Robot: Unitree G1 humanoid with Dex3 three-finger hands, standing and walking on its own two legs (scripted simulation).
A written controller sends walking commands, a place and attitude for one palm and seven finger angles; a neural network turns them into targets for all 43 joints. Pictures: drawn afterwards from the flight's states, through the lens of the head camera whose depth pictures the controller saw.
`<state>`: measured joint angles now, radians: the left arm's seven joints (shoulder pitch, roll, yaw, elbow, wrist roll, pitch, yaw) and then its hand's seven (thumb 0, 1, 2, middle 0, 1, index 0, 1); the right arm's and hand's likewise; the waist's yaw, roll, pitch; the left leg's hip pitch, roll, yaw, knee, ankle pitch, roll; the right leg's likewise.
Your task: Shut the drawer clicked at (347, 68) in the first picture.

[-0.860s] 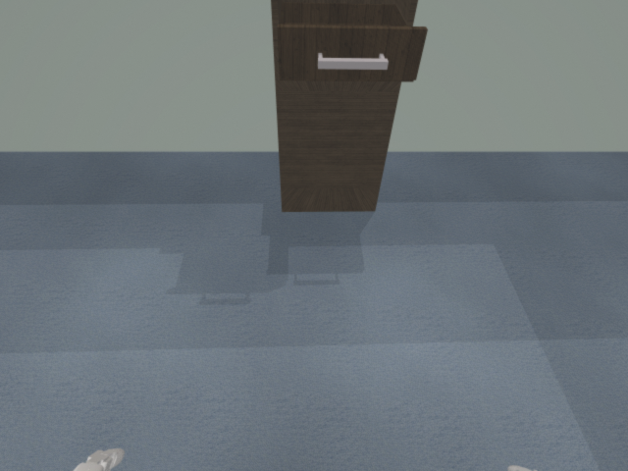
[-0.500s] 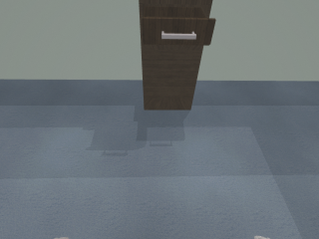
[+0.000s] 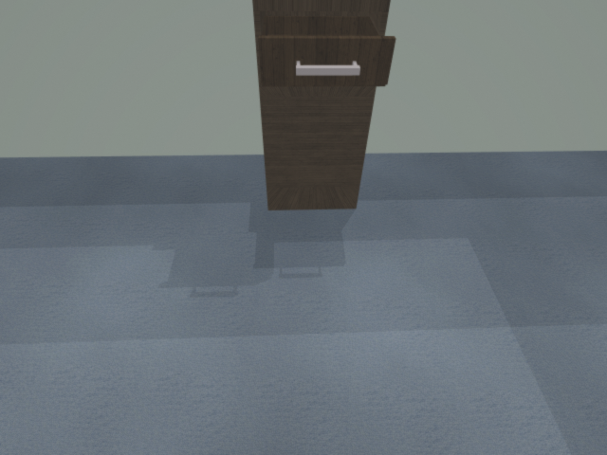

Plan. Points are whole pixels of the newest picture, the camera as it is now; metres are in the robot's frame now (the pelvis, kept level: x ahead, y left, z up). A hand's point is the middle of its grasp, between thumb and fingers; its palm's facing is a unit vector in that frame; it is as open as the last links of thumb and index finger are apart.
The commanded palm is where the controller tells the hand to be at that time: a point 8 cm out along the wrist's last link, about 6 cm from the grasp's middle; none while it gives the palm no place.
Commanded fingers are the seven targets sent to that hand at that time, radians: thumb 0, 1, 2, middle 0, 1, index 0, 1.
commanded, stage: stand and wait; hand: left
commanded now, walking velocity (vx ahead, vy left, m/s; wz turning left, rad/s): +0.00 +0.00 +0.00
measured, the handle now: (327, 67) +1.10 +0.00 +0.04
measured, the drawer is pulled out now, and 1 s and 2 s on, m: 0.23 0.23 0.23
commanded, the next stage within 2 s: look at it before walking up in 0.20 s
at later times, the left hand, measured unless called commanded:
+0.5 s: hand out of the picture +0.07 +0.25 -0.16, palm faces -0.02 -0.94 -0.33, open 7.4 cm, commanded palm none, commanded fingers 0.00 0.90 0.90 -0.20 -0.30 -0.20 -0.30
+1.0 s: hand out of the picture +0.08 +0.25 -0.16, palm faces -0.03 -0.94 -0.33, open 7.4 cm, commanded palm none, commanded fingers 0.00 0.90 0.90 -0.20 -0.30 -0.20 -0.30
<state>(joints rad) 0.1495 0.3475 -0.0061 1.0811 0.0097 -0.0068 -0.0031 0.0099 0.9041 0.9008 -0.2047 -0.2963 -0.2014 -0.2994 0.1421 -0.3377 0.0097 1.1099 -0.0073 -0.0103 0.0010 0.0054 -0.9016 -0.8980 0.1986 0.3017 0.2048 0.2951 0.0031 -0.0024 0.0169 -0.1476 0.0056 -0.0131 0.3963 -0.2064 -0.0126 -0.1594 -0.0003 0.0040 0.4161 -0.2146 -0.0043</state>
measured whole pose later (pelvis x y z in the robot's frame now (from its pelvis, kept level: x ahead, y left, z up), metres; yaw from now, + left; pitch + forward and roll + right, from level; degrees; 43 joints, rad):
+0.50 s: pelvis +0.00 +0.00 +0.00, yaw +0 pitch -2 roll +0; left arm 0.16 0.34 -0.01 1.09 0.01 -0.01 0.00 0.01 0.90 0.90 -0.20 -0.30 -0.20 -0.30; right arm 0.14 -0.33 0.01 1.12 -0.01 -0.01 0.00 0.00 -0.90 -0.90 0.20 0.30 0.20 0.30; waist 0.01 -0.01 0.03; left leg -0.15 0.01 -0.01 0.38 -0.20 -0.01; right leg -0.16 0.00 0.01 0.39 -0.20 0.00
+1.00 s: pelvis +0.01 +0.00 +0.00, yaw -2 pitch -2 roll +0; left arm 0.16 0.34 0.00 1.08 0.01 0.00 0.00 0.01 0.91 0.90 -0.20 -0.30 -0.20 -0.30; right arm 0.12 -0.32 0.01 1.10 -0.01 -0.01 -0.01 0.00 -0.90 -0.90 0.20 0.30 0.20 0.30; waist 0.02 -0.01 0.02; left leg -0.14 0.01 0.01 0.39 -0.23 -0.01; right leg -0.16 0.01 0.03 0.41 -0.22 0.00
